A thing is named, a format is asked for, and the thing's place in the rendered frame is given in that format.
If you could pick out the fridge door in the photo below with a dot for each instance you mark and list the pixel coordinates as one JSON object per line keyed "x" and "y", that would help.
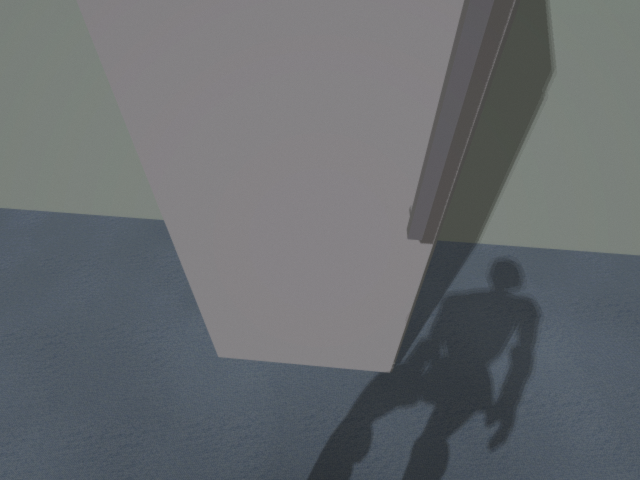
{"x": 283, "y": 141}

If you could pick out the handle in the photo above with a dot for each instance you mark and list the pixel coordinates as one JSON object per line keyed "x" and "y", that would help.
{"x": 470, "y": 31}

